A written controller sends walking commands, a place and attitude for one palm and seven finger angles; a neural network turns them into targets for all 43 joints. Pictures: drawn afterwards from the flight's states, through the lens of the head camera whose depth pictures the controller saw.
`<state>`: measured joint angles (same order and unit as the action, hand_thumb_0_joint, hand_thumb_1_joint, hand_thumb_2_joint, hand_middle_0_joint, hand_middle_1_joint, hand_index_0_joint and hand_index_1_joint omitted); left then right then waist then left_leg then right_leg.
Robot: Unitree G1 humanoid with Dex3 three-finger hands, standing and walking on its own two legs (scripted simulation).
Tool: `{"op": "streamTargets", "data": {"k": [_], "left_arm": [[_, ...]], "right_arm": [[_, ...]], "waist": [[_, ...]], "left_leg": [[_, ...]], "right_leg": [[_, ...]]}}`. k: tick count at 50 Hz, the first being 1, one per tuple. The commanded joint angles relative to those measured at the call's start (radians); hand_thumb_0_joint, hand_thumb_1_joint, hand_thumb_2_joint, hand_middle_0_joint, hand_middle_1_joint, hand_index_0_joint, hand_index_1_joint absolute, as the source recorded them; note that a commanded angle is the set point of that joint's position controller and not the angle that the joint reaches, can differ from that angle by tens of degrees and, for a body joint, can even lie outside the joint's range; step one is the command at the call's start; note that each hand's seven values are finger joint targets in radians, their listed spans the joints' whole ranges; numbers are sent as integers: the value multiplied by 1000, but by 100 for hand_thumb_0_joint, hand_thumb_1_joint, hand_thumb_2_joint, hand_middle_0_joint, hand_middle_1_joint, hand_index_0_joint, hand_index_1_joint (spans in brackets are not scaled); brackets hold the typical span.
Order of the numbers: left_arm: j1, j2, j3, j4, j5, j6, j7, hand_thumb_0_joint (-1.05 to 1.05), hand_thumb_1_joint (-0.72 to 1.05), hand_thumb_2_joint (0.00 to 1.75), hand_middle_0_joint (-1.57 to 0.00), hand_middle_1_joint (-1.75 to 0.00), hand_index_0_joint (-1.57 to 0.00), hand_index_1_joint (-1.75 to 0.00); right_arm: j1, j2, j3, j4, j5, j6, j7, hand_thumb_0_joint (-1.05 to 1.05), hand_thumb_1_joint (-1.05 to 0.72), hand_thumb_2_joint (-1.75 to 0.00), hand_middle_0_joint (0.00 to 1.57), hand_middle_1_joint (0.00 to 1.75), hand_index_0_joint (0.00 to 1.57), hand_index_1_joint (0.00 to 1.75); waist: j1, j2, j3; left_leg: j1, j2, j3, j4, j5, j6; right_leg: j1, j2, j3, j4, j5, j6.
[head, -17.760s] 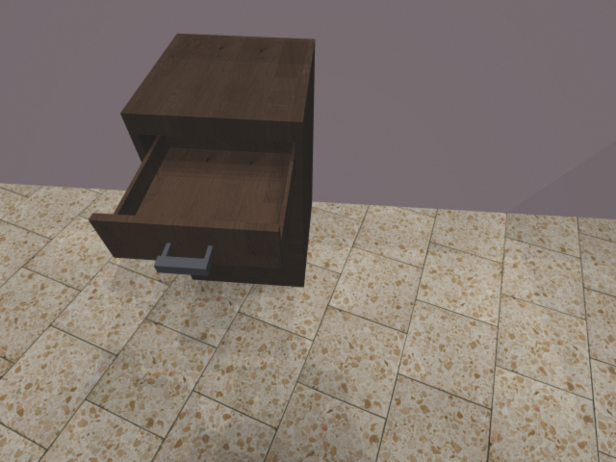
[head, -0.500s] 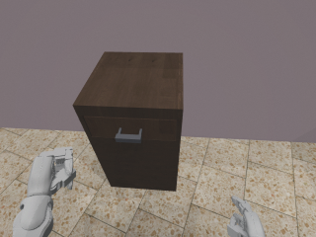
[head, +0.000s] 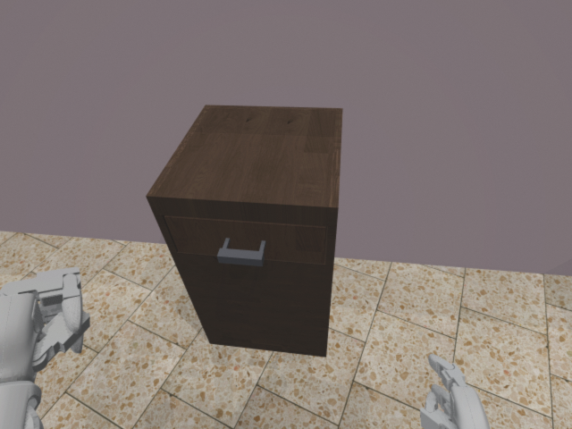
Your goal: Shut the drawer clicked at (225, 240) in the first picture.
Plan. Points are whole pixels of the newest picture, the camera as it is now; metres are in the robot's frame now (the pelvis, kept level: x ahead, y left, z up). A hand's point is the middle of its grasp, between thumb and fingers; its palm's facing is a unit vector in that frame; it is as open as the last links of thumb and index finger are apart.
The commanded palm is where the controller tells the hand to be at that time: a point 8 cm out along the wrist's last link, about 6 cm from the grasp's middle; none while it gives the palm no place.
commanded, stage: step back with the hand held close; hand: left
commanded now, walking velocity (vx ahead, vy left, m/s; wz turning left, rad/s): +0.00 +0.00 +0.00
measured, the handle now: (243, 250) +0.54 +0.19 -0.16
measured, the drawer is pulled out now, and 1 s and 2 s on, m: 0.00 0.00 0.00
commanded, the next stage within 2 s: stop stepping back and stand still in 1.44 s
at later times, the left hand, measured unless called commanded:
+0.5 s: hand (63, 330) +0.16 +0.25 +0.16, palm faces +0.27 -0.82 -0.51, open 3.2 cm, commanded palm +0.10 +0.30 +0.18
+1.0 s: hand out of the picture +0.08 +0.27 +0.16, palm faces +0.39 -0.80 -0.45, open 3.2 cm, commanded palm +0.01 +0.32 +0.18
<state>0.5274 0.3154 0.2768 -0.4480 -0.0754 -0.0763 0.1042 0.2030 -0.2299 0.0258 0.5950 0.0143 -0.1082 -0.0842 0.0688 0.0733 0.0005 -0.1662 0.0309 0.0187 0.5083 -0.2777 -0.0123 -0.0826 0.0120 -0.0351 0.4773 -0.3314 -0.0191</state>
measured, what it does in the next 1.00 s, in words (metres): shifts its weight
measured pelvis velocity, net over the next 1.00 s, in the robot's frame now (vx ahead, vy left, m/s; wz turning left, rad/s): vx -0.11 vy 0.03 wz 0.02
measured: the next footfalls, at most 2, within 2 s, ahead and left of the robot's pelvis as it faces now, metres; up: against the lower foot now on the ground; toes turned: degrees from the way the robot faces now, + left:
right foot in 1.28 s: -0.20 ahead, -0.08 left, +0.00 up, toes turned -4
left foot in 1.82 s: -0.16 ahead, +0.16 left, +0.00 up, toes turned -1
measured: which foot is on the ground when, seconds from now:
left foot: down 0.00-1.00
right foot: down 0.00-1.00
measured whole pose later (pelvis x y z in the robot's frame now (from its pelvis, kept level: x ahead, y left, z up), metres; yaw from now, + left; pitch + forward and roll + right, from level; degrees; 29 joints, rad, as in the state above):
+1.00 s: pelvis -0.11 +0.03 -0.01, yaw +1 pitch +0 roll -2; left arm 0.60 0.38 0.38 -0.61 -0.03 -0.28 0.16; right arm 0.19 -0.22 -0.01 0.59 -0.01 -0.08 -0.06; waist 0.01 0.02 0.07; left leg -0.48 0.00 0.00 0.65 -0.29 0.02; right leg -0.37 0.02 0.01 0.56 -0.19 0.01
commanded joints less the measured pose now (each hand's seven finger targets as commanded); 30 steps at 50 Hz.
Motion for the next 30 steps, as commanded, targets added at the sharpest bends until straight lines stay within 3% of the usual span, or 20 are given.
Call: {"op": "streamTargets", "data": {"k": [1,3,4,5,6,9,12,14,16,19,23,30], "left_arm": [[-76,207,138,-264,-4,-79,23,0,90,90,-140,-160,-140,-160],[-59,189,128,-248,-7,-76,22,0,90,90,-140,-160,-140,-160],[-250,351,289,-359,2,-136,32,0,90,90,-140,-160,-140,-160],[-139,273,245,-213,9,-148,26,0,90,90,-140,-160,-140,-160],[-56,207,190,-166,15,-148,20,0,90,90,-140,-160,-140,-160],[35,169,160,-170,17,-166,12,0,90,90,-140,-160,-140,-160],[87,195,181,-219,16,-169,16,0,90,90,-140,-160,-140,-160],[115,212,199,-247,15,-168,22,0,90,90,-140,-160,-140,-160],[130,235,220,-285,12,-171,29,0,90,90,-140,-160,-140,-160],[150,248,232,-322,8,-176,39,0,90,90,-140,-160,-140,-160],[155,245,232,-314,6,-179,48,0,90,90,-140,-160,-140,-160],[123,225,206,-327,16,-206,61,0,90,90,-140,-160,-140,-160]], "right_arm": [[-137,-84,-36,-175,0,-83,-7,0,-90,-90,20,30,20,30],[-136,-79,-36,-172,0,-86,-8,0,-90,-90,20,30,20,30],[-112,-114,-48,-191,-6,-61,3,0,-90,-90,20,30,20,30],[-103,-96,-50,-153,-12,-45,6,0,-90,-90,20,30,20,30],[-104,-95,-56,-156,-11,-30,12,0,-90,-90,20,30,20,30],[-109,-108,-71,-174,-11,2,22,0,-90,-90,20,30,20,30],[-123,-110,-77,-192,-14,27,23,0,-90,-90,20,30,20,30],[-124,-104,-79,-206,-10,41,21,0,-90,-90,20,30,20,30],[-124,-102,-82,-218,-8,48,17,0,-90,-90,20,30,20,30],[-120,-101,-82,-224,-10,50,9,0,-90,-90,20,30,20,30],[-109,-100,-83,-217,-10,42,5,0,-90,-90,20,30,20,30],[-95,-113,-86,-211,-10,15,8,0,-90,-90,20,30,20,30]], "waist": [[-4,-7,-69],[-10,-8,-43],[-53,-55,30],[-65,-116,48],[-70,-135,34],[-66,-57,-43],[-54,-35,-104],[-52,-59,-138],[-51,-62,-159],[-49,-9,-173],[-56,-13,-142],[-78,-14,-69]], "left_leg": [[88,-10,13,-53,211,51],[81,-5,13,-54,217,48],[17,4,7,-16,137,60],[12,-5,3,16,119,57],[15,3,3,13,134,54],[35,31,2,-49,258,59],[39,51,-9,-69,402,61],[38,59,-9,-66,445,62],[22,61,-15,-64,456,60],[-6,63,-19,-69,447,59],[-73,68,-35,-93,331,57],[-232,63,-74,-145,-61,65]], "right_leg": [[-83,-29,24,-97,300,7],[-83,-28,21,-96,312,6],[-172,-92,167,-172,395,1],[-188,-121,169,-180,418,-9],[-180,-129,166,-164,453,-8],[-122,-101,109,-99,487,13],[-82,-81,66,-55,504,25],[-70,-73,59,-39,514,30],[-61,-70,60,-26,519,31],[-57,-61,59,-9,491,33],[-73,-49,58,-12,391,34],[-103,-41,85,-46,165,26]]}}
